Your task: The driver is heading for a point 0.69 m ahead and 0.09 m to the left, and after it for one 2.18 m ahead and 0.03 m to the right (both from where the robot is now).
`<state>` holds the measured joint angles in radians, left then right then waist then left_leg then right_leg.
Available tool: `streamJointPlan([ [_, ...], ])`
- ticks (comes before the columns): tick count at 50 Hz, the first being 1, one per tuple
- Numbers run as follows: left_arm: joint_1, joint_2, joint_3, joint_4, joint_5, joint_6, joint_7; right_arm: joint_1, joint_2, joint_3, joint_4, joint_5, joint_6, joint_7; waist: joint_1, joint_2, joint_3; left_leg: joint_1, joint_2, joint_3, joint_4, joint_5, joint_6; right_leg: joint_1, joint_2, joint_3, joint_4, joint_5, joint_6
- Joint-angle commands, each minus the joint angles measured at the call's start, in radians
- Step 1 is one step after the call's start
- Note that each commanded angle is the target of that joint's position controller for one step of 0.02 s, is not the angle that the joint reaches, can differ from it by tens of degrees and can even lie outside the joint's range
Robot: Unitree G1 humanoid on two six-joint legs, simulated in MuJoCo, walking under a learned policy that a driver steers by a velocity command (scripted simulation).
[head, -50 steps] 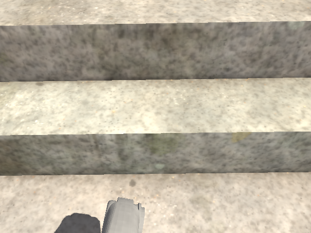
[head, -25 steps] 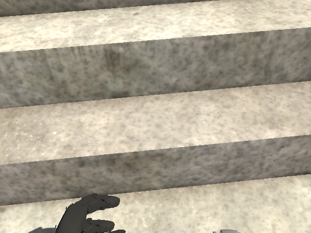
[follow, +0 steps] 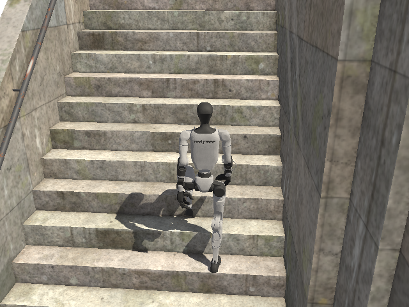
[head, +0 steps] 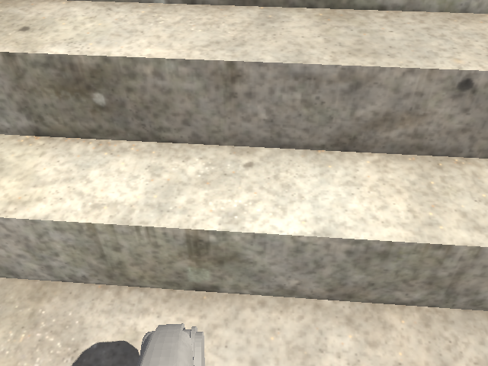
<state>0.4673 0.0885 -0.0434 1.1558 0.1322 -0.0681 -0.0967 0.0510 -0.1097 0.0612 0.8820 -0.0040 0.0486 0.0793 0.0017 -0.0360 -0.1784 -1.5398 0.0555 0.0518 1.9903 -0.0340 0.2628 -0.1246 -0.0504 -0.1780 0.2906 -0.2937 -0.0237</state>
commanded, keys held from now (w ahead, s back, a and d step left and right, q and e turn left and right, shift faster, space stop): w+q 0.32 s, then w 0.66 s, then w+e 0.02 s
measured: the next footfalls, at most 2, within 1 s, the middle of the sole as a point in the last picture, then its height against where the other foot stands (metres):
left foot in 0.08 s outside the picture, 0.21 m higher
right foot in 0.52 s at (297, 358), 0.20 m higher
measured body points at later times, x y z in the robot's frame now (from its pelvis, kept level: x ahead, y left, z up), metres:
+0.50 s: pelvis +0.24 +0.01 +0.21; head +0.22 +0.00 +0.66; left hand +0.41 +0.24 +0.12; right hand +0.23 -0.18 +0.04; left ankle +0.16 +0.10 -0.54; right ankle +0.39 -0.08 -0.30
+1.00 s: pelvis +0.46 +0.05 +0.40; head +0.45 +0.04 +0.85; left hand +0.30 +0.17 +0.25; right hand +0.70 -0.05 +0.30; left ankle +0.55 +0.21 +0.00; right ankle +0.39 -0.08 -0.34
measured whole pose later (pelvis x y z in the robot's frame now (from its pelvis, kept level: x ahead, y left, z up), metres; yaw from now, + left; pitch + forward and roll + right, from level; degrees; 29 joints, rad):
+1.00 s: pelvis +0.46 +0.05 +0.40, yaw +17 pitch +4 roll +1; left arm 0.54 0.02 -0.04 1.22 0.00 -0.13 0.01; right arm 0.05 -0.09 0.06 0.81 -0.02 -0.01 0.00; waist 0.03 0.00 -0.10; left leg -1.50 0.08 0.02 2.11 -0.18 0.15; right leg -0.09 -0.01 -0.03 0.40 -0.38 -0.03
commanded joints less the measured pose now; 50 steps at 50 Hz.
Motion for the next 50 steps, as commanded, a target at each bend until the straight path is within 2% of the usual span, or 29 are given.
streamJointPlan([
  [1, -0.017, 0.221, 0.029, -0.049, -0.062, -0.035, -0.032, -0.364, -0.061, -0.006, -0.208, -0.018, 0.04, 0.025, -0.052, -0.131, 0.042, 0.542, -0.039, 0.226, -0.371, -0.26, -0.038, -0.283, -0.249, 0.026, -0.26, 1.25, -0.251],
  [2, -0.027, 0.313, 0.041, -0.03, -0.07, -0.052, -0.037, -0.253, -0.051, -0.001, -0.205, -0.012, 0.058, 0.039, -0.134, -0.176, -0.024, 0.601, -0.075, 0.188, -0.389, -0.17, -0.041, -0.149, -0.298, 0.002, -0.151, 1.866, -0.271],
  [4, -0.055, 0.38, 0.075, -0.036, -0.114, -0.059, -0.041, -0.109, -0.105, -0.014, -0.168, -0.027, 0.053, 0.046, -0.164, -0.192, -0.053, 0.565, -0.183, 0.235, -0.843, -0.335, -0.071, 0.268, -0.305, 0.003, 0.032, 2.11, -0.267],
  [6, 0.067, 0.274, 0.065, -0.013, 0.03, -0.032, -0.077, 0.239, -0.19, -0.05, -0.018, -0.015, 0.06, 0.001, -0.153, -0.07, -0.306, 1.129, -0.157, -0.112, -0.937, 0.009, 0.03, -0.008, -0.222, 0.073, 0.434, 1.995, -0.248],
  [7, -0.018, 0.251, 0.069, -0.052, 0.019, -0.007, -0.097, 0.44, -0.248, -0.074, 0.063, -0.02, 0.066, -0.013, -0.233, 0.065, -0.29, 1.32, -0.073, -0.429, -1.297, -0.335, 0.073, -0.305, -0.095, 0.137, 0.668, 1.397, -0.25],
  [8, -0.194, 0.227, 0.106, -0.202, -0.138, -0.065, 0.019, 0.241, -0.277, -0.135, 0.049, -0.032, 0.017, -0.085, -0.114, 0.248, -0.178, 1.237, 0.011, -0.826, -1.463, -0.952, 0.138, -0.491, 0.105, 0.107, 1.212, 0.415, -0.14],
  [9, -0.29, 0.124, 0.077, -0.288, -0.08, -0.069, 0.061, 0.129, -0.247, -0.125, 0.05, -0.022, -0.013, -0.1, -0.068, 0.205, -0.077, 1.12, 0.043, -0.805, -1.556, -0.926, 0.08, -0.654, 0.09, 0.266, 1.612, 0.312, -0.113],
  [10, -0.187, 0.059, 0.049, -0.129, -0.08, 0.01, -0.001, 0.346, -0.124, -0.067, 0.148, -0.104, -0.031, -0.043, -0.139, 0.157, 0.088, 1.103, 0.031, -0.77, -1.527, -0.786, -0.006, -0.948, 0.167, 0.569, 1.711, 0.514, -0.191],
  [11, -0.257, 0.095, 0.057, -0.189, -0.079, 0.018, -0.02, 0.315, -0.121, -0.076, 0.188, -0.067, -0.064, -0.019, -0.083, 0.094, 0.156, 1.098, 0.048, -0.664, -1.516, -0.635, -0.035, -1.054, 0.147, 0.516, 1.814, 0.409, -0.202],
  [12, -0.246, 0.065, 0.044, -0.211, -0.081, 0.015, -0.016, 0.225, -0.115, -0.072, 0.193, -0.028, -0.087, -0.007, -0.011, 0.024, 0.15, 1.053, 0.031, -0.571, -1.504, -0.502, -0.05, -1.065, 0.122, 0.503, 1.807, 0.353, -0.214],
  [14, -0.261, 0.086, 0.028, -0.262, -0.071, 0.019, 0.007, 0.154, -0.061, -0.051, 0.2, -0.05, -0.105, 0.005, 0.083, 0.024, 0.103, 1.057, 0.006, -0.37, -1.519, -0.19, -0.031, -1.134, 0.077, 0.376, 1.818, 0.286, -0.219],
  [15, -0.308, 0.114, 0.027, -0.271, -0.082, 0.02, 0.01, 0.171, -0.09, -0.061, 0.186, -0.054, -0.104, 0.008, 0.069, 0.128, 0.095, 1.075, 0.03, -0.374, -1.582, -0.205, 0.004, -1.195, 0.07, 0.296, 2.003, 0.144, -0.199],
  [20, -0.512, 0.125, 0.001, -0.377, -0.107, 0.042, 0.036, 0.304, -0.144, -0.053, 0.201, -0.127, -0.126, 0.01, 0.044, 0.04, 0.059, 0.929, -0.039, -0.284, -1.652, -0.315, -0.07, -1.136, 0.007, 0.168, 1.841, 0.263, -0.161],
  [22, -0.706, 0.195, 0.008, -0.464, -0.103, 0.063, 0.059, 0.212, -0.192, -0.069, 0.129, -0.072, -0.12, 0.035, 0.031, 0.045, 0.074, 0.788, 0.0, -0.255, -1.823, -0.12, -0.018, -0.87, -0.002, 0.098, 1.421, -0.021, -0.108],
  [23, -0.799, 0.145, -0.013, -0.517, -0.094, 0.099, 0.05, 0.32, -0.208, -0.07, 0.184, -0.035, -0.103, 0.045, 0.023, 0.159, 0.038, 0.742, 0.067, -0.332, -1.934, -0.016, 0.073, -0.702, 0.041, 0.031, 1.292, -0.212, -0.067],
  [26, -0.47, 0.2, 0.019, -0.435, -0.095, 0.105, 0.046, 0.269, -0.324, -0.111, 0.127, 0.026, -0.177, 0.07, 0.137, 0.222, -0.046, 1.362, 0.221, -0.299, -1.697, 1.39, 0.108, -0.71, 0.157, -0.001, 1.013, -0.13, -0.032],
  [27, -0.427, 0.24, 0.037, -0.416, -0.092, 0.102, 0.044, 0.357, -0.303, -0.114, 0.161, -0.004, -0.188, 0.076, 0.097, 0.186, -0.167, 1.493, 0.188, -0.233, -1.537, 1.707, 0.093, -0.652, 0.166, 0.035, 0.976, -0.061, -0.091],
  [28, -0.286, 0.257, 0.049, -0.363, -0.093, 0.107, 0.04, 0.452, -0.263, -0.121, 0.216, -0.061, -0.185, 0.088, 0.098, 0.072, -0.261, 1.375, 0.136, -0.201, -1.298, 1.687, 0.043, -0.421, 0.091, 0.266, 0.857, 0.128, -0.192],
  [29, -0.108, 0.287, 0.065, -0.297, -0.089, 0.117, 0.061, 0.448, -0.2, -0.11, 0.221, -0.099, -0.154, 0.108, 0.168, -0.066, -0.285, 1.087, 0.041, -0.228, -1.126, 1.277, 0.028, -0.185, -0.001, 0.626, 0.543, -0.237, -0.271],
  [30, -0.066, 0.333, 0.083, -0.291, -0.037, 0.126, 0.066, 0.329, -0.15, -0.126, 0.256, -0.073, -0.105, 0.12, 0.266, -0.287, -0.065, 0.757, -0.151, -0.26, -0.586, 0.237, -0.063, -0.267, -0.146, 1.05, 0.161, -0.603, -0.371],
  [31, -0.03, 0.304, 0.073, -0.244, -0.058, 0.089, 0.073, 0.29, -0.122, -0.117, 0.226, -0.013, -0.099, 0.101, 0.219, -0.25, 0.025, 0.518, -0.174, -0.429, -0.248, 0.22, -0.056, -0.274, -0.167, 1.233, 0.123, -0.829, -0.341],
  [32, -0.072, 0.248, 0.065, -0.188, -0.082, 0.067, 0.064, 0.216, -0.141, -0.114, 0.198, 0.019, -0.105, 0.058, 0.162, -0.217, 0.139, 0.352, -0.189, -0.445, -0.069, 0.201, -0.022, -0.309, -0.163, 1.095, 0.185, -0.786, -0.295],
  [33, -0.118, 0.149, 0.048, -0.139, -0.08, 0.054, 0.056, 0.175, -0.149, -0.112, 0.182, 0.019, -0.117, 0.031, 0.111, 0.007, 0.134, 0.306, -0.187, -0.448, -0.081, 0.198, 0.007, -0.284, -0.138, 0.921, 0.213, -0.612, -0.246],
  [35, -0.236, 0.017, 0.017, -0.082, -0.1, 0.025, 0.052, 0.192, -0.102, -0.083, 0.166, -0.022, -0.114, 0.002, 0.002, 0.051, 0.103, 0.264, -0.154, -0.426, -0.073, 0.184, 0.022, -0.288, -0.094, 0.698, 0.24, -0.33, -0.18],
  [40, -0.266, 0.088, 0.038, -0.111, -0.049, -0.012, 0.027, 0.063, -0.106, -0.052, 0.072, -0.012, -0.09, -0.001, -0.039, 0.05, 0.082, 0.312, -0.069, -0.137, -0.168, 0.15, -0.054, -0.418, -0.041, 0.299, 0.053, -0.02, -0.145],
  [42, -0.135, 0.089, 0.035, -0.072, -0.043, -0.009, 0.028, 0.058, -0.095, -0.047, 0.091, -0.03, -0.076, 0.017, -0.008, -0.073, 0.111, 0.208, -0.047, -0.076, 0.171, 0.041, -0.068, -0.364, -0.086, 0.361, 0.004, -0.043, -0.21],
  [46, 0.156, 0.032, 0.0, 0.079, 0.006, -0.015, 0.031, -0.128, -0.039, 0.007, -0.028, -0.023, -0.067, -0.045, 0.071, -0.03, 0.194, -0.352, -0.014, -0.201, 0.239, -0.02, 0.021, 0.155, -0.23, 0.501, -0.008, -0.001, -0.243],
  [47, 0.047, 0.1, 0.035, 0.028, -0.166, -0.073, 0.107, -0.2, 0.068, -0.002, -0.171, -0.02, -0.097, -0.084, -0.028, 0.027, 0.409, -0.151, 0.014, -0.061, 0.324, -0.213, -0.112, -0.159, -0.242, 0.44, -0.137, -0.207, -0.179],
  [50, 0.078, 0.101, 0.035, 0.04, -0.169, -0.1, 0.158, -0.276, -0.036, -0.011, -0.305, -0.007, -0.081, -0.095, 0.003, 0.016, 0.375, 0.07, 0.096, 0.018, -0.033, -0.212, -0.163, -0.155, -0.193, 0.366, -0.303, -0.145, -0.181],
])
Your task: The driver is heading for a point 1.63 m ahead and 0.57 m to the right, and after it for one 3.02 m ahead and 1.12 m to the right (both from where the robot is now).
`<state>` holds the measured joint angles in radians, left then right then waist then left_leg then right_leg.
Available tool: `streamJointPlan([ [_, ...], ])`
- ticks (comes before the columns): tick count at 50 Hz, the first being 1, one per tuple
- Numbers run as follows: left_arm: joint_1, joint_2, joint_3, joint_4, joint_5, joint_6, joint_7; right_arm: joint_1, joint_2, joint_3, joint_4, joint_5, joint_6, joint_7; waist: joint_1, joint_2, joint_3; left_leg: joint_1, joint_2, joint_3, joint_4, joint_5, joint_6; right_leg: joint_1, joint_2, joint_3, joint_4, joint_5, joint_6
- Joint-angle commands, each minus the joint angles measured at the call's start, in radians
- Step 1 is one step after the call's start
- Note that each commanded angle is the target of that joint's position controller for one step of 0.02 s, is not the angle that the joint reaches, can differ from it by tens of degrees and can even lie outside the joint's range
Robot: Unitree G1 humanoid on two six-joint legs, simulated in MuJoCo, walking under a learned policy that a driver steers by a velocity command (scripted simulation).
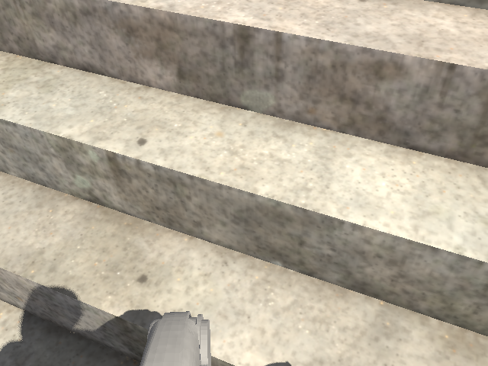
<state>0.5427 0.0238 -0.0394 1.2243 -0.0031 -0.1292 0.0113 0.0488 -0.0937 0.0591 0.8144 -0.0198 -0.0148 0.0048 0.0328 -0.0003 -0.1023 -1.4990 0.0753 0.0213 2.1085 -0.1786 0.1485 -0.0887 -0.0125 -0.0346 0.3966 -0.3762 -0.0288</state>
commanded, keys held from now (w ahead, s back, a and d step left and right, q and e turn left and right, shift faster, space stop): w+e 0.94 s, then w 0.06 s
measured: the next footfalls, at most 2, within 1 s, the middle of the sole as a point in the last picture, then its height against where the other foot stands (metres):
left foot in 0.12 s outside the picture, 0.20 m higher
right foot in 0.62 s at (337, 355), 0.21 m higher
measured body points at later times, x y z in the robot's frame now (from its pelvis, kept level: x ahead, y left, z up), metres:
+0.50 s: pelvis +0.26 +0.04 +0.20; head +0.24 +0.04 +0.65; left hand +0.45 +0.20 +0.08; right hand +0.17 -0.14 +0.04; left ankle +0.24 +0.14 -0.53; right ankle +0.29 -0.10 -0.16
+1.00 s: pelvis +0.47 -0.05 +0.39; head +0.46 -0.04 +0.84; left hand +0.50 +0.16 +0.23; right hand +0.58 -0.33 +0.33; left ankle +0.59 +0.04 +0.00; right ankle +0.38 -0.11 -0.33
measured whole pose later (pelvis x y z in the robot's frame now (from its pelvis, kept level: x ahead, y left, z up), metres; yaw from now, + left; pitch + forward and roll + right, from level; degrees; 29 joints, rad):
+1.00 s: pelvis +0.47 -0.05 +0.39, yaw -29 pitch +7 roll -1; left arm 0.48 0.12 0.00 1.14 0.10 -0.04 -0.08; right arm -0.02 -0.16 0.05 0.77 -0.04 -0.05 0.06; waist 0.00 0.01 -0.19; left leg -1.40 -0.01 -0.09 2.21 -0.17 0.22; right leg -0.36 0.14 0.13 0.65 -0.39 -0.09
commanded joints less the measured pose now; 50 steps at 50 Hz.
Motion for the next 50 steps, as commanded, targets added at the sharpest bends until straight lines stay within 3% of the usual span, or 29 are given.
streamJointPlan([
  [1, 0.093, 0.115, 0.009, -0.013, 0.12, 0.008, -0.057, -0.503, -0.056, 0.029, -0.236, -0.047, 0.07, 0.032, 0.048, -0.131, -0.088, 0.069, 0.083, 0.117, -0.477, -0.011, 0.059, -0.045, -0.244, 0.175, -0.361, 0.194, -0.225],
  [2, 0.171, 0.142, 0.03, 0.014, 0.089, 0.03, -0.116, -0.625, -0.049, 0.028, -0.285, -0.059, 0.098, 0.062, 0.078, -0.142, 0.017, 0.167, 0.043, 0.108, -0.65, -0.382, 0.08, -0.122, -0.248, 0.161, -0.373, 0.447, -0.233],
  [4, 0.085, 0.262, 0.045, -0.043, 0.057, 0.006, -0.152, -0.345, -0.004, 0.033, -0.189, -0.033, 0.104, 0.109, -0.088, -0.269, -0.125, 0.606, -0.077, 0.229, -0.615, -0.141, 0.024, -0.122, -0.3, 0.106, -0.252, 1.669, -0.314],
  [6, 0.002, 0.367, 0.099, -0.073, 0.044, -0.022, -0.167, -0.151, -0.141, -0.011, -0.116, -0.004, 0.086, 0.078, -0.162, -0.238, -0.243, 0.874, -0.167, 0.155, -0.999, -0.149, 0.017, 0.084, -0.275, 0.067, -0.018, 2.012, -0.238],
  [7, 0.025, 0.279, 0.084, -0.061, 0.097, -0.03, -0.186, 0.115, -0.148, -0.016, -0.026, -0.002, 0.08, 0.057, -0.22, -0.047, -0.423, 1.361, -0.013, -0.164, -1.064, 0.169, 0.15, -0.277, -0.245, 0.152, 0.302, 1.741, -0.18],
  [8, 0.058, 0.2, 0.066, -0.09, 0.12, -0.017, -0.204, 0.414, -0.233, -0.038, 0.053, -0.024, 0.087, 0.049, -0.289, 0.219, -0.558, 1.651, 0.194, -0.663, -1.483, -0.054, 0.26, -0.598, -0.044, 0.204, 0.584, 0.908, -0.183],
  [9, 0.03, 0.229, 0.103, -0.018, 0.069, 0.025, -0.211, 0.51, -0.312, -0.082, 0.116, -0.048, 0.073, 0.056, -0.323, 0.243, -0.38, 1.402, 0.292, -0.997, -1.764, -0.504, 0.264, -0.719, 0.047, 0.341, 1.234, 0.577, -0.152],
  [11, -0.048, 0.125, 0.09, -0.031, 0.033, 0.037, -0.171, 0.254, -0.277, -0.079, 0.196, 0.005, 0.002, 0.057, -0.134, 0.143, -0.091, 1.127, 0.286, -0.732, -1.734, -0.608, 0.145, -0.942, 0.019, 0.319, 1.686, 0.583, -0.162],
  [12, -0.315, 0.106, 0.097, -0.334, 0.049, 0.004, -0.052, 0.149, -0.122, -0.099, 0.255, 0.042, -0.038, 0.0, -0.012, -0.025, -0.094, 1.093, 0.273, -0.534, -1.635, -0.616, 0.046, -0.867, 0.0, 0.147, 1.705, 0.502, -0.128],
  [13, -0.193, 0.073, 0.065, -0.108, 0.015, 0.046, -0.102, 0.026, -0.033, -0.019, 0.212, -0.011, -0.022, 0.049, -0.036, -0.092, -0.034, 1.005, 0.26, -0.421, -1.704, -0.417, 0.045, -0.991, 0.002, 0.343, 1.747, 0.544, -0.215],
  [15, -0.208, 0.079, 0.061, -0.15, 0.014, 0.078, -0.126, 0.019, 0.021, -0.018, 0.217, -0.047, -0.043, 0.06, 0.036, -0.062, 0.008, 0.983, 0.222, -0.199, -1.718, -0.116, 0.009, -1.038, -0.041, 0.293, 1.757, 0.515, -0.25],
  [19, -0.321, 0.08, 0.045, -0.226, -0.017, 0.077, -0.143, 0.083, -0.032, -0.031, 0.257, -0.076, -0.057, 0.048, 0.067, 0.013, 0.052, 1.004, 0.16, 0.062, -1.828, -0.094, -0.002, -1.194, 0.022, 0.2, 2.034, 0.352, -0.331],
  [23, -0.484, 0.158, 0.04, -0.306, 0.005, 0.095, -0.128, 0.239, -0.088, -0.027, 0.287, -0.101, -0.07, 0.06, 0.025, 0.039, 0.043, 1.176, 0.133, 0.16, -1.881, -0.063, 0.0, -1.354, 0.009, 0.132, 1.948, 0.42, -0.312],
  [27, -0.704, 0.174, 0.03, -0.413, 0.007, 0.155, -0.06, 0.402, -0.084, -0.007, 0.316, -0.143, -0.055, 0.1, -0.054, 0.075, 0.017, 1.428, 0.252, 0.149, -1.993, 0.167, 0.064, -1.473, -0.078, 0.095, 1.559, 0.291, -0.256],
  [28, -0.765, 0.174, 0.022, -0.438, 0.03, 0.177, -0.065, 0.304, -0.129, -0.02, 0.276, -0.1, -0.053, 0.127, -0.034, 0.057, 0.019, 1.365, 0.26, 0.221, -2.075, 0.249, 0.088, -1.291, -0.1, -0.034, 1.275, 0.094, -0.236],
  [29, -0.821, 0.162, 0.006, -0.482, 0.039, 0.214, -0.084, 0.345, -0.164, -0.019, 0.31, -0.067, -0.047, 0.149, -0.019, 0.122, 0.006, 1.246, 0.274, 0.209, -2.103, 0.556, 0.164, -1.106, -0.055, -0.123, 1.171, -0.036, -0.229],
  [32, -0.519, 0.138, 0.019, -0.434, 0.038, 0.201, -0.119, 0.29, -0.327, -0.066, 0.289, -0.037, -0.11, 0.129, 0.114, 0.193, -0.102, 1.582, 0.348, 0.292, -1.806, 1.695, 0.191, -0.939, 0.091, -0.159, 1.025, -0.006, -0.18],
  [34, -0.517, 0.181, 0.02, -0.443, 0.032, 0.207, -0.096, 0.391, -0.311, -0.068, 0.331, -0.085, -0.1, 0.135, 0.072, 0.215, -0.208, 1.621, 0.302, 0.248, -1.677, 1.919, 0.196, -0.773, 0.14, -0.095, 0.817, 0.06, -0.222],
  [35, -0.343, 0.237, 0.039, -0.381, 0.015, 0.208, -0.072, 0.372, -0.288, -0.074, 0.331, -0.112, -0.087, 0.147, 0.125, 0.176, -0.263, 1.457, 0.247, 0.205, -1.496, 1.794, 0.177, -0.521, 0.148, 0.037, 0.703, 0.12, -0.232],
  [36, -0.26, 0.275, 0.08, -0.354, 0.05, 0.155, -0.019, 0.206, -0.273, -0.106, 0.115, 0.071, -0.125, 0.036, 0.108, -0.008, -0.255, 1.272, 0.139, 0.272, -1.183, 1.282, 0.06, -0.324, 0.117, 0.236, 0.572, -0.298, -0.233],
  [37, -0.257, 0.348, 0.109, -0.316, 0.05, 0.152, 0.019, 0.098, -0.235, -0.095, 0.058, 0.046, -0.137, 0.024, 0.104, -0.26, -0.214, 0.911, -0.04, 0.193, -0.802, 0.344, 0.012, -0.256, 0.001, 0.698, 0.227, -0.59, -0.314],
  [38, -0.342, 0.361, 0.117, -0.325, 0.043, 0.144, 0.019, 0.061, -0.145, -0.078, -0.003, -0.022, -0.128, 0.031, 0.067, -0.164, -0.151, 0.773, -0.093, -0.045, -0.336, 0.135, -0.024, -0.308, -0.048, 0.857, 0.05, -0.598, -0.337],
  [40, -0.383, 0.298, 0.111, -0.297, 0.03, 0.085, 0.019, 0.02, -0.035, -0.059, -0.133, -0.063, -0.138, 0.023, -0.014, -0.078, 0.02, 0.539, -0.1, -0.102, -0.034, 0.17, -0.035, -0.354, -0.051, 0.721, 0.051, -0.24, -0.275],
  [41, -0.199, 0.201, 0.068, -0.194, 0.054, 0.091, -0.044, 0.109, -0.08, -0.054, 0.022, 0.014, -0.065, 0.062, 0.046, -0.058, 0.079, 0.277, -0.218, -0.395, 0.004, 0.174, 0.04, -0.299, -0.046, 0.641, 0.159, 0.122, -0.236],
  [43, -0.222, 0.175, 0.052, -0.17, 0.04, 0.085, -0.071, 0.085, -0.082, -0.038, -0.033, -0.041, -0.053, 0.094, -0.051, -0.033, 0.034, 0.115, -0.166, -0.288, 0.09, 0.013, 0.081, -0.224, -0.056, 0.506, 0.19, 0.391, -0.246],
  [44, -0.178, 0.18, 0.05, -0.15, 0.069, 0.085, -0.085, 0.019, -0.11, -0.037, -0.074, -0.047, -0.05, 0.086, -0.083, 0.026, -0.006, 0.075, -0.148, -0.225, 0.04, 0.036, 0.092, -0.181, -0.056, 0.454, 0.18, 0.493, -0.244],
  [45, -0.244, 0.2, 0.06, -0.189, 0.072, 0.076, -0.096, -0.023, -0.148, -0.044, -0.082, -0.032, -0.054, 0.071, -0.11, 0.043, -0.046, 0.131, -0.094, -0.122, -0.065, 0.021, 0.077, -0.218, -0.056, 0.362, 0.111, 0.493, -0.226],
  [48, -0.104, 0.156, 0.044, -0.127, 0.105, 0.07, -0.083, -0.057, -0.073, -0.002, -0.064, -0.017, -0.046, 0.057, -0.076, -0.06, -0.018, -0.005, -0.082, -0.098, 0.287, -0.072, 0.071, -0.277, -0.055, 0.447, 0.025, 0.177, -0.233],
  [50, -0.08, 0.194, 0.046, -0.122, 0.141, 0.064, -0.1, -0.197, -0.076, 0.008, -0.141, -0.02, -0.021, 0.052, -0.069, 0.08, -0.021, 0.086, -0.038, -0.031, -0.023, 0.091, 0.072, -0.369, -0.029, 0.403, -0.029, 0.105, -0.199],
])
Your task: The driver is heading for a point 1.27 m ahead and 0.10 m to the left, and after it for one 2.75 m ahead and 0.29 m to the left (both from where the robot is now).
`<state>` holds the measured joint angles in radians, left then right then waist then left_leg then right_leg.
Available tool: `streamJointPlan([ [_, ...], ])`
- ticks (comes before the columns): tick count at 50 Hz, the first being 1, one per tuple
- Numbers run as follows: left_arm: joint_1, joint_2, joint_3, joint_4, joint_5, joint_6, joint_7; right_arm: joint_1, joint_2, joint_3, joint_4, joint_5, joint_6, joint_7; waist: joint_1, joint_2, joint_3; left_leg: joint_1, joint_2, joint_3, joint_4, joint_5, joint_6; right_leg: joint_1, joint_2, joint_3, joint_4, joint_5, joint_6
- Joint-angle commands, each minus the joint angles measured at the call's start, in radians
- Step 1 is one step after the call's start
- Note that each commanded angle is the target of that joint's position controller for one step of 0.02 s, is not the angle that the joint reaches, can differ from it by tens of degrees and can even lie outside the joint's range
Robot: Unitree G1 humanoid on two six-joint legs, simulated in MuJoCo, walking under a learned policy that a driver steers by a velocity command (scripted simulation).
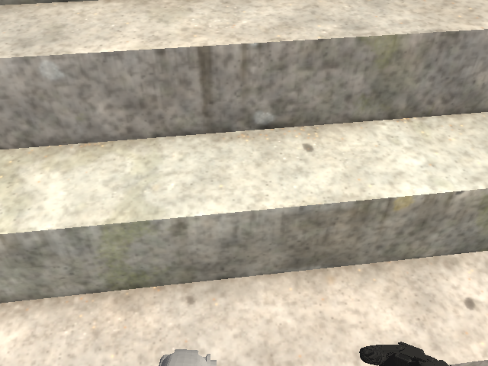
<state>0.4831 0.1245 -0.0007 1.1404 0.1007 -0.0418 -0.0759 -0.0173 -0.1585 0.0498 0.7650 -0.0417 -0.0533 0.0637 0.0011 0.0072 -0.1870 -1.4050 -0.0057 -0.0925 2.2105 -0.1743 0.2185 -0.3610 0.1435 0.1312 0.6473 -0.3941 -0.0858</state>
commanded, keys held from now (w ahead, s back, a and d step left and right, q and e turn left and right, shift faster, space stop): w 0.62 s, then w+q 0.38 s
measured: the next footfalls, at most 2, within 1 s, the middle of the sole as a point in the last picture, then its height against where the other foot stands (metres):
left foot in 0.12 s outside the picture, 0.20 m higher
right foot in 0.66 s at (321, 317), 0.20 m higher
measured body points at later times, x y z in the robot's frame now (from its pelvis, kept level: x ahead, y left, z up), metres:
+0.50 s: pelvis +0.23 +0.03 +0.22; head +0.22 +0.04 +0.67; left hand +0.43 +0.20 +0.10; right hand +0.08 -0.12 +0.06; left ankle +0.19 +0.13 -0.52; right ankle +0.32 -0.13 -0.15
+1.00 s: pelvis +0.46 -0.02 +0.42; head +0.45 -0.02 +0.87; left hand +0.41 +0.18 +0.26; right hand +0.61 -0.23 +0.29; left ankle +0.49 +0.12 +0.07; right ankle +0.47 -0.11 -0.31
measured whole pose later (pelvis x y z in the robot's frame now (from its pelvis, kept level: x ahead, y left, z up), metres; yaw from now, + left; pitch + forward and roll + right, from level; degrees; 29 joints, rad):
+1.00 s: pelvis +0.46 -0.02 +0.42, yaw +2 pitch +6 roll -2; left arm 0.39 0.15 -0.03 1.17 0.11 -0.04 -0.06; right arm 0.11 -0.16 -0.02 0.97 0.01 -0.04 0.12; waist 0.00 0.03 -0.15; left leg -1.36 0.00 -0.15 2.35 -0.01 0.27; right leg -0.34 -0.04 -0.29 0.51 -0.27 -0.06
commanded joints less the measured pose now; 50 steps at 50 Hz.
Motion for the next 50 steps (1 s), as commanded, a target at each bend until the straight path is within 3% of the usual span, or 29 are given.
streamJointPlan([
  [1, -0.006, 0.146, 0.025, -0.046, 0.028, -0.027, -0.016, -0.237, -0.046, 0.009, -0.145, 0.018, 0.03, -0.011, -0.009, -0.007, 0.059, 0.053, 0.062, 0.116, -0.221, 0.045, -0.016, -0.149, -0.168, 0.203, -0.316, 0.214, -0.147],
  [3, -0.074, 0.172, 0.029, -0.064, -0.051, -0.017, -0.052, -0.447, -0.024, 0.02, -0.24, 0.003, 0.095, -0.015, -0.04, -0.092, 0.055, 0.596, 0.026, 0.228, -0.625, -0.266, -0.094, -0.465, -0.285, 0.219, -0.654, 0.474, -0.266],
  [6, -0.151, 0.304, 0.068, -0.112, -0.133, -0.099, -0.067, -0.083, -0.141, -0.034, -0.113, 0.012, 0.115, 0.01, -0.177, -0.174, -0.065, 0.644, -0.123, 0.285, -0.957, -0.19, -0.141, 0.141, -0.404, 0.128, -0.333, 2.028, -0.274],
  [7, -0.041, 0.249, 0.069, -0.064, -0.076, -0.108, -0.083, 0.077, -0.171, -0.053, -0.044, 0.0, 0.113, -0.002, -0.143, -0.083, -0.225, 0.79, -0.093, 0.151, -1.079, -0.096, -0.055, 0.245, -0.359, 0.071, -0.068, 2.2, -0.231],
  [8, 0.073, 0.169, 0.056, -0.027, -0.006, -0.096, -0.105, 0.294, -0.19, -0.063, 0.042, -0.003, 0.121, -0.003, -0.135, 0.054, -0.363, 1.12, -0.002, -0.179, -1.242, -0.008, 0.069, 0.042, -0.29, 0.102, 0.173, 1.945, -0.214],
  [9, 0.019, 0.055, 0.026, -0.015, 0.035, -0.054, -0.142, 0.466, -0.228, -0.082, 0.134, -0.033, 0.135, -0.02, -0.22, 0.296, -0.265, 1.276, 0.161, -0.633, -1.685, -0.469, 0.18, -0.355, -0.111, 0.105, 0.503, 0.86, -0.168],
  [10, -0.075, 0.123, 0.06, -0.005, -0.051, -0.017, -0.136, 0.435, -0.228, -0.082, 0.112, -0.049, 0.11, -0.03, -0.263, 0.322, -0.014, 1.099, 0.226, -0.941, -1.859, -0.986, 0.16, -0.649, -0.026, 0.207, 1.066, 0.57, -0.142],
  [11, -0.116, 0.13, 0.064, -0.019, -0.098, -0.02, -0.096, 0.375, -0.196, -0.072, 0.175, -0.025, 0.077, -0.028, -0.183, 0.242, 0.109, 1.007, 0.23, -0.852, -1.802, -0.951, 0.105, -0.777, -0.027, 0.23, 1.259, 0.581, -0.152],
  [12, -0.398, 0.002, 0.033, -0.335, -0.003, -0.082, 0.012, 0.365, -0.074, -0.09, 0.298, 0.07, 0.043, -0.091, -0.075, 0.036, 0.067, 0.984, 0.193, -0.641, -1.736, -0.833, 0.033, -0.637, -0.008, 0.074, 1.364, 0.435, -0.115],
  [13, -0.238, 0.066, 0.028, -0.108, -0.116, -0.031, -0.014, 0.24, 0.015, -0.032, 0.275, -0.028, 0.038, -0.048, -0.072, -0.02, 0.103, 0.999, 0.201, -0.524, -1.726, -0.586, 0.032, -0.881, -0.026, 0.264, 1.352, 0.54, -0.204],
  [15, -0.222, 0.039, 0.017, -0.144, -0.081, -0.006, -0.003, 0.169, 0.104, -0.016, 0.3, -0.015, 0.006, -0.032, 0.013, -0.048, 0.118, 0.956, 0.153, -0.317, -1.756, -0.33, -0.012, -0.911, -0.069, 0.21, 1.334, 0.483, -0.209],
  [18, -0.303, 0.035, 0.0, -0.2, -0.075, -0.001, -0.007, 0.212, 0.047, -0.033, 0.306, -0.033, -0.018, -0.006, 0.055, -0.015, 0.102, 0.94, 0.108, -0.029, -1.843, -0.116, -0.04, -0.92, -0.1, 0.03, 1.287, 0.445, -0.189],
  [20, -0.373, 0.004, -0.026, -0.213, -0.085, 0.013, -0.021, 0.351, 0.004, -0.041, 0.348, -0.08, -0.01, -0.001, 0.018, 0.078, 0.125, 0.967, 0.145, -0.075, -1.911, -0.189, 0.008, -1.057, -0.116, -0.043, 1.617, 0.382, -0.197],
  [26, -0.723, 0.052, -0.053, -0.403, -0.075, 0.055, 0.03, 0.584, 0.03, -0.004, 0.435, -0.105, -0.034, 0.03, -0.047, 0.041, 0.124, 1.118, 0.213, -0.057, -2.029, -0.092, 0.012, -1.229, -0.265, -0.154, 1.319, 0.484, -0.193],
  [27, -0.783, 0.045, -0.054, -0.433, -0.071, 0.081, 0.041, 0.665, 0.041, -0.003, 0.463, -0.099, -0.047, 0.036, -0.062, 0.102, 0.131, 1.138, 0.221, -0.05, -2.07, -0.039, 0.016, -1.214, -0.294, -0.196, 1.28, 0.462, -0.181],
  [28, -0.824, -0.075, -0.087, -0.52, -0.085, 0.035, 0.073, 0.627, -0.009, -0.045, 0.426, 0.097, -0.086, -0.092, -0.08, 0.001, 0.308, 0.996, 0.263, -0.104, -2.316, -0.122, -0.01, -0.977, -0.253, -0.333, 1.291, 0.144, -0.06],
  [30, -0.669, -0.07, -0.091, -0.489, -0.133, 0.01, 0.087, 0.527, -0.031, -0.049, 0.402, 0.113, -0.099, -0.152, 0.007, 0.009, 0.275, 0.959, 0.212, 0.104, -2.332, 0.275, -0.046, -0.526, -0.259, -0.357, 0.883, 0.04, -0.072],
  [32, -0.503, -0.056, -0.067, -0.425, -0.153, 0.01, 0.093, 0.637, -0.125, -0.065, 0.4, 0.108, -0.114, -0.15, 0.055, 0.079, 0.063, 1.223, 0.255, 0.152, -2.0, 1.489, -0.026, -0.246, -0.104, -0.441, 0.749, -0.121, -0.111],
  [33, -0.691, 0.004, -0.085, -0.582, -0.045, 0.118, -0.012, 0.608, -0.254, -0.082, 0.476, -0.005, -0.091, 0.057, 0.168, 0.504, -0.092, 1.419, 0.356, 0.059, -1.934, 2.053, 0.102, -0.384, -0.055, -0.322, 0.488, -0.093, -0.083],
  [34, -0.507, 0.113, -0.025, -0.502, -0.053, 0.123, 0.002, 0.55, -0.228, -0.115, 0.439, -0.026, -0.091, 0.117, 0.161, 0.327, -0.156, 1.413, 0.296, 0.059, -1.664, 2.077, 0.074, -0.181, -0.07, -0.242, 0.339, 0.167, -0.132],
  [35, -0.203, 0.151, -0.028, -0.345, -0.085, 0.113, 0.005, 0.701, -0.113, -0.088, 0.421, -0.1, -0.088, 0.141, 0.144, -0.01, -0.441, 1.037, 0.192, -0.037, -1.357, 1.576, 0.077, 0.278, -0.282, 0.217, 0.184, 0.164, -0.294],
  [36, 0.053, 0.227, 0.003, -0.257, -0.014, 0.128, 0.008, 0.715, -0.053, -0.092, 0.486, -0.07, -0.052, 0.145, 0.245, -0.142, -0.375, 0.748, 0.007, -0.131, -0.993, 0.458, 0.037, 0.415, -0.465, 0.684, -0.251, -0.112, -0.371],
  [37, 0.043, 0.256, 0.027, -0.206, -0.013, 0.103, 0.018, 0.61, -0.071, -0.121, 0.505, -0.006, -0.031, 0.147, 0.248, -0.13, -0.101, 0.519, -0.036, -0.287, -0.381, 0.465, 0.006, 0.162, -0.503, 0.86, -0.384, -0.451, -0.307],
  [38, -0.242, 0.22, 0.07, -0.186, -0.125, 0.032, 0.073, 0.334, 0.004, -0.124, 0.194, 0.009, -0.085, 0.005, 0.057, -0.082, -0.136, 0.622, 0.006, -0.044, -0.2, 0.272, -0.083, 0.092, -0.513, 0.629, -0.262, -0.481, -0.216],
  [39, -0.281, 0.126, 0.048, -0.127, -0.117, -0.017, 0.096, 0.228, 0.017, -0.112, 0.113, -0.005, -0.095, -0.047, 0.017, 0.041, 0.0, 0.526, 0.029, -0.011, -0.159, 0.302, -0.075, -0.032, -0.49, 0.416, -0.203, -0.382, -0.149],
  [40, -0.316, -0.001, -0.018, -0.119, -0.046, 0.009, 0.034, 0.298, 0.04, -0.096, 0.301, 0.059, -0.037, 0.011, 0.06, 0.089, 0.154, 0.337, -0.001, -0.238, -0.084, 0.325, 0.03, -0.104, -0.482, 0.322, -0.266, -0.232, -0.119],
  [41, -0.33, -0.079, -0.036, -0.105, -0.036, 0.018, 0.018, 0.32, 0.044, -0.092, 0.292, 0.059, -0.016, 0.035, 0.033, 0.1, 0.165, 0.325, 0.015, -0.241, -0.099, 0.328, 0.072, -0.13, -0.471, 0.238, -0.261, -0.109, -0.091],
  [45, -0.386, -0.039, -0.031, -0.101, -0.014, -0.03, 0.011, 0.288, 0.079, -0.078, 0.232, 0.061, -0.001, 0.055, -0.106, 0.034, 0.088, 0.25, 0.029, -0.087, -0.112, 0.246, 0.139, -0.132, -0.339, -0.268, -0.326, 0.268, -0.036],
  [50, -0.133, 0.013, -0.042, -0.017, 0.025, -0.026, 0.008, 0.097, 0.016, -0.045, 0.153, 0.04, 0.021, 0.046, -0.039, -0.043, 0.116, -0.133, 0.019, -0.05, 0.168, 0.168, 0.154, 0.089, -0.391, -0.239, -0.417, 0.06, -0.081],
])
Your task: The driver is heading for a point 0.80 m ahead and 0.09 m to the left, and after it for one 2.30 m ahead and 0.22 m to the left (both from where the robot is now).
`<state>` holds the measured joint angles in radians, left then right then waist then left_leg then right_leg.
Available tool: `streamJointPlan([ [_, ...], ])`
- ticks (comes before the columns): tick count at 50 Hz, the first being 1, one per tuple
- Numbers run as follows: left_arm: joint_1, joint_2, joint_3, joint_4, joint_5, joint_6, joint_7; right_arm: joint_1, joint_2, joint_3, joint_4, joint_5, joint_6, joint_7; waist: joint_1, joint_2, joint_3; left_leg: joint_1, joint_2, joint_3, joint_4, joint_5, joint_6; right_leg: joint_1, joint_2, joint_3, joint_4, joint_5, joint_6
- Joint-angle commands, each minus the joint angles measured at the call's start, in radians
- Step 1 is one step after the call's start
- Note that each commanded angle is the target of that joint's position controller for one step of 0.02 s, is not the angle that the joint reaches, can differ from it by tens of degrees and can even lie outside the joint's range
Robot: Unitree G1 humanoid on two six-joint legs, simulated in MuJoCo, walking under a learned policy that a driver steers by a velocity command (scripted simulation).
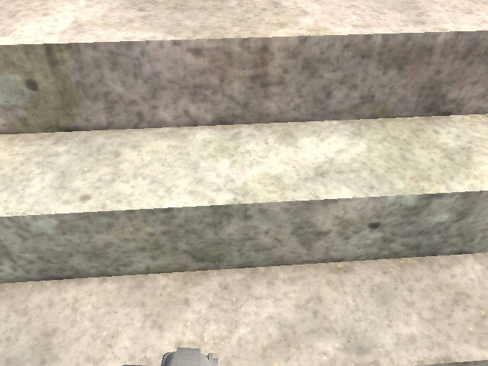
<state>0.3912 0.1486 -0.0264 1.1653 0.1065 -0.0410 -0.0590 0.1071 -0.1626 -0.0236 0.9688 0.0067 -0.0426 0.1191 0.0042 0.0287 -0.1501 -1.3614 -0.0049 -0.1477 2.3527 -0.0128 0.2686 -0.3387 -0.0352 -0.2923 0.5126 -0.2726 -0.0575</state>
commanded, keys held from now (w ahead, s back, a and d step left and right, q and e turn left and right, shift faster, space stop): w+q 0.30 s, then w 0.16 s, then w+e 0.54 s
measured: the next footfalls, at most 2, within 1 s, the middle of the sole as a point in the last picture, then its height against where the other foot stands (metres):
left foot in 0.20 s outside the picture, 0.20 m higher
right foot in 0.74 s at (256, 327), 0.21 m higher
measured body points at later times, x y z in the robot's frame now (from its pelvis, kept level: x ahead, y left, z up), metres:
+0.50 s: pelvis +0.20 +0.08 +0.18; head +0.19 +0.08 +0.63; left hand +0.34 +0.33 +0.08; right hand +0.25 -0.15 +0.02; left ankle +0.18 +0.14 -0.53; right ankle +0.23 -0.09 -0.25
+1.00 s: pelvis +0.43 +0.08 +0.39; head +0.41 +0.07 +0.84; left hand +0.38 +0.28 +0.23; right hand +0.58 -0.14 +0.26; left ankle +0.44 +0.25 -0.07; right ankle +0.44 +0.00 -0.32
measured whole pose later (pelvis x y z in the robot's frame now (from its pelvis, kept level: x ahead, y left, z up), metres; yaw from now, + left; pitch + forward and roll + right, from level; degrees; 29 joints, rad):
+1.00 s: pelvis +0.43 +0.08 +0.39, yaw +2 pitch +7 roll -2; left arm 0.41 0.13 -0.01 1.14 0.07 -0.02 -0.07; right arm 0.15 -0.22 0.01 0.93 -0.06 -0.03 0.08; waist 0.01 0.04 -0.20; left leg -1.14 -0.01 -0.21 1.99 0.01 0.23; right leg -0.49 0.15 0.03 0.74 -0.36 -0.09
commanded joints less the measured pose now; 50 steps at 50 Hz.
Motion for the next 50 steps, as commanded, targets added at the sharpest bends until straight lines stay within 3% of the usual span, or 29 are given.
streamJointPlan([
  [1, -0.016, -0.002, -0.016, -0.043, 0.024, -0.034, -0.015, -0.086, 0.01, 0.031, -0.078, -0.002, 0.017, -0.022, -0.025, -0.066, 0.075, -0.183, 0.039, 0.029, -0.065, 0.037, 0.09, 0.101, -0.213, 0.157, -0.32, -0.012, -0.116],
  [4, 0.055, -0.001, -0.025, -0.038, 0.039, -0.042, -0.035, -0.254, -0.017, 0.032, -0.159, -0.018, 0.068, -0.064, 0.017, -0.098, 0.034, -0.186, 0.108, 0.122, -0.378, 0.015, 0.029, 0.185, -0.24, 0.101, -0.39, 0.099, -0.145],
  [7, 0.022, 0.101, -0.017, -0.015, -0.001, -0.019, -0.109, -0.412, -0.027, 0.059, -0.231, -0.05, 0.159, -0.046, -0.017, -0.125, 0.06, 0.221, 0.092, 0.269, -0.797, -0.387, 0.005, -0.002, -0.318, 0.066, -0.55, 0.586, -0.261],
  [10, -0.015, 0.264, 0.031, -0.033, -0.05, -0.063, -0.087, -0.111, 0.025, 0.064, -0.17, -0.059, 0.134, -0.007, -0.127, -0.227, -0.058, 0.255, -0.057, 0.336, -0.901, -0.399, -0.019, 0.429, -0.391, -0.023, -0.283, 1.65, -0.329],
  [12, 0.054, 0.222, 0.029, -0.012, 0.014, -0.065, -0.084, -0.07, -0.044, 0.055, -0.175, -0.032, 0.123, -0.037, -0.097, -0.237, -0.211, 0.472, -0.1, 0.226, -1.088, -0.307, 0.011, 0.488, -0.327, -0.001, -0.108, 1.87, -0.285],
  [13, 0.026, 0.214, 0.037, -0.019, 0.029, -0.057, -0.087, 0.077, -0.097, 0.034, -0.122, -0.009, 0.118, -0.064, -0.151, -0.197, -0.253, 0.703, -0.102, 0.095, -1.209, -0.289, 0.01, 0.319, -0.275, 0.04, 0.04, 1.715, -0.252],
  [14, -0.11, 0.209, 0.073, -0.207, -0.161, -0.097, 0.022, 0.158, -0.112, -0.01, -0.106, -0.052, 0.072, -0.125, -0.14, -0.013, -0.229, 0.906, -0.092, -0.041, -1.338, -0.682, -0.011, 0.147, -0.183, -0.024, 0.328, 1.285, -0.158],
  [15, -0.213, 0.193, 0.068, -0.265, -0.15, -0.111, 0.037, 0.165, -0.186, -0.038, -0.061, -0.055, 0.072, -0.154, -0.137, 0.203, -0.197, 0.973, -0.008, -0.45, -1.682, -0.996, 0.035, -0.159, -0.054, 0.055, 0.63, 0.559, -0.126],
  [16, -0.255, 0.112, 0.06, -0.313, -0.085, -0.099, 0.029, 0.107, -0.233, -0.061, -0.05, -0.045, 0.067, -0.152, -0.095, 0.157, -0.138, 0.959, 0.065, -0.724, -1.942, -1.098, 0.058, -0.336, 0.035, 0.28, 1.114, 0.254, -0.074],
  [19, -0.279, -0.071, 0.013, -0.474, -0.014, -0.107, 0.045, 0.07, -0.077, -0.028, 0.025, -0.033, -0.012, -0.145, 0.022, 0.046, 0.099, 0.86, 0.061, -0.487, -1.873, -0.65, -0.041, -0.665, 0.05, 0.381, 1.57, 0.292, -0.072],
  [20, -0.217, 0.003, 0.02, -0.319, -0.106, -0.044, -0.005, 0.196, -0.072, -0.003, 0.081, -0.055, -0.004, -0.081, -0.051, 0.026, 0.161, 0.891, 0.071, -0.424, -1.799, -0.248, -0.084, -0.842, 0.179, 0.69, 1.586, 0.275, -0.147],
  [22, -0.227, 0.057, 0.025, -0.364, -0.092, -0.03, -0.029, 0.253, -0.11, -0.005, 0.121, -0.081, 0.008, -0.044, 0.011, -0.019, 0.045, 1.081, 0.135, -0.358, -1.785, 0.26, -0.084, -1.028, 0.158, 0.618, 1.67, 0.237, -0.194],
  [25, -0.28, 0.074, 0.024, -0.354, -0.083, -0.03, -0.017, 0.199, -0.06, 0.002, 0.094, -0.07, 0.0, -0.041, 0.059, 0.026, -0.035, 1.086, 0.118, -0.161, -1.887, 0.068, -0.097, -1.102, 0.084, 0.44, 1.794, 0.182, -0.197],
  [27, -0.283, -0.015, -0.015, -0.332, -0.087, -0.02, -0.022, 0.318, 0.0, 0.025, 0.155, -0.107, -0.005, -0.044, 0.062, 0.035, 0.055, 1.048, 0.134, -0.186, -1.948, -0.21, -0.094, -1.237, 0.082, 0.456, 2.021, 0.176, -0.241],
  [29, -0.428, 0.024, -0.015, -0.398, -0.1, 0.002, -0.015, 0.334, -0.037, 0.03, 0.153, -0.159, -0.022, -0.021, 0.047, -0.099, 0.073, 0.948, 0.098, -0.07, -2.012, -0.293, -0.137, -1.157, 0.069, 0.412, 1.699, 0.39, -0.242],
  [31, -0.582, 0.061, -0.003, -0.466, -0.114, 0.035, -0.003, 0.338, -0.096, 0.016, 0.122, -0.137, -0.032, -0.015, 0.01, 0.051, 0.033, 0.907, 0.108, 0.004, -2.111, -0.132, -0.083, -1.056, 0.026, 0.282, 1.534, 0.368, -0.182],
  [33, -0.678, 0.059, -0.004, -0.503, -0.09, 0.093, 0.0, 0.252, -0.077, 0.034, 0.092, -0.082, -0.011, 0.021, 0.052, 0.067, 0.039, 0.75, 0.185, 0.066, -2.303, 0.097, -0.014, -0.748, -0.002, 0.148, 1.283, 0.099, -0.167],
  [35, -0.629, 0.07, -0.004, -0.526, -0.076, 0.137, -0.03, 0.286, -0.219, 0.02, 0.111, -0.033, -0.061, 0.033, 0.128, 0.176, -0.034, 0.89, 0.297, 0.065, -2.186, 1.424, 0.064, -0.49, 0.082, 0.081, 1.058, -0.024, -0.092],
  [37, -0.457, 0.101, 0.008, -0.501, -0.056, 0.138, -0.03, 0.3, -0.292, -0.013, 0.125, -0.004, -0.08, 0.031, 0.144, 0.195, -0.107, 1.403, 0.348, 0.099, -1.982, 1.9, 0.054, -0.597, 0.165, 0.044, 0.673, -0.153, -0.087],
  [38, -0.371, 0.139, 0.022, -0.453, -0.058, 0.143, -0.024, 0.435, -0.246, -0.004, 0.153, -0.081, -0.067, 0.051, 0.061, 0.138, -0.216, 1.483, 0.305, 0.159, -1.811, 2.051, 0.037, -0.501, 0.194, 0.115, 0.649, -0.095, -0.147],
  [39, -0.179, 0.143, 0.034, -0.376, -0.057, 0.153, -0.016, 0.457, -0.224, -0.005, 0.172, -0.141, -0.051, 0.069, 0.093, 0.098, -0.266, 1.323, 0.287, 0.133, -1.652, 1.939, 0.025, -0.263, 0.17, 0.289, 0.553, 0.035, -0.196],
  [40, 0.002, 0.181, 0.053, -0.293, -0.063, 0.152, -0.001, 0.396, -0.189, -0.007, 0.144, -0.15, -0.031, 0.095, 0.167, -0.047, -0.254, 1.043, 0.19, 0.072, -1.485, 1.53, 0.034, -0.045, 0.111, 0.554, 0.294, -0.137, -0.249],
  [41, 0.075, 0.18, 0.056, -0.27, -0.012, 0.144, 0.006, 0.293, -0.14, -0.024, 0.17, -0.094, 0.006, 0.11, 0.237, -0.312, -0.092, 0.716, -0.047, 0.033, -0.904, 0.336, -0.057, -0.101, -0.048, 1.032, -0.084, -0.406, -0.352],
  [42, -0.108, 0.145, 0.075, -0.204, -0.074, 0.086, 0.071, 0.128, -0.096, -0.022, -0.091, -0.07, -0.068, -0.034, 0.049, -0.256, -0.112, 0.643, -0.08, 0.064, -0.526, 0.038, -0.12, -0.078, -0.057, 1.119, -0.064, -0.687, -0.359],
  [43, 0.015, 0.076, 0.032, -0.161, 0.005, 0.074, 0.022, 0.187, -0.059, 0.015, 0.095, -0.039, 0.0, 0.008, 0.158, -0.131, 0.082, 0.243, -0.121, -0.25, -0.387, 0.223, -0.031, -0.1, -0.056, 1.084, -0.01, -0.636, -0.256],
  [44, 0.006, 0.029, 0.026, -0.11, -0.009, 0.041, 0.007, 0.109, -0.098, 0.007, 0.036, -0.054, -0.004, 0.01, 0.107, -0.028, 0.105, 0.16, -0.092, -0.204, -0.374, 0.137, -0.014, -0.053, -0.057, 0.981, 0.008, -0.532, -0.21],
  [46, -0.122, -0.023, 0.013, -0.087, -0.057, 0.001, -0.001, 0.078, -0.026, 0.032, -0.038, -0.064, -0.006, -0.028, -0.028, -0.013, 0.096, 0.079, -0.053, -0.164, -0.3, 0.059, 0.015, -0.077, -0.013, 0.749, -0.017, -0.171, -0.142],
  [48, -0.143, -0.006, 0.008, -0.091, -0.054, -0.017, -0.011, 0.073, -0.041, 0.042, -0.073, -0.081, 0.008, -0.046, -0.08, -0.035, 0.058, 0.057, 0.002, 0.014, -0.283, -0.008, -0.039, -0.104, 0.01, 0.567, -0.068, 0.031, -0.141],
  [50, -0.08, 0.06, 0.03, -0.108, -0.019, -0.031, -0.028, -0.045, -0.029, 0.06, -0.095, -0.051, 0.008, -0.043, -0.036, -0.085, 0.052, 0.091, 0.016, 0.124, -0.17, -0.078, -0.064, -0.207, 0.005, 0.591, -0.14, -0.026, -0.176],
])
Velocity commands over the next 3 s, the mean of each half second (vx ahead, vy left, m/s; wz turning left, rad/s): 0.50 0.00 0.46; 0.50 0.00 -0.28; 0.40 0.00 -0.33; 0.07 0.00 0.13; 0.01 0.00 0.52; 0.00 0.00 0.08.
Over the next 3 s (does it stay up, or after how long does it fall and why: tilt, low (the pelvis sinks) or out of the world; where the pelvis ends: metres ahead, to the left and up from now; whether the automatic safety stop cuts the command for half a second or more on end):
stays up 0.90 0.02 0.79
